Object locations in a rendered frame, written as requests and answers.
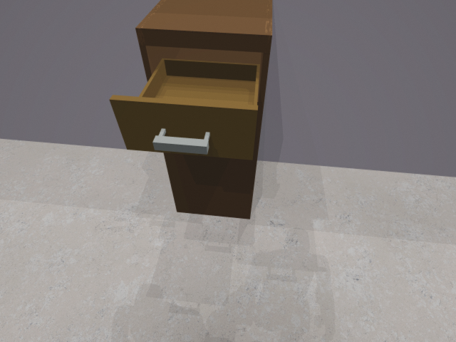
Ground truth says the drawer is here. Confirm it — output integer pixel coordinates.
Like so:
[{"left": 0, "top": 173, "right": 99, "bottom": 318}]
[{"left": 109, "top": 58, "right": 260, "bottom": 160}]

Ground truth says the cabinet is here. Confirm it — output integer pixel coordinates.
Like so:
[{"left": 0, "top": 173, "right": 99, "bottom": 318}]
[{"left": 135, "top": 0, "right": 272, "bottom": 219}]

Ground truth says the handle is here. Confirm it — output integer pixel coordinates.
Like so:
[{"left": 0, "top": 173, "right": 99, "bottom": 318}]
[{"left": 152, "top": 128, "right": 210, "bottom": 155}]

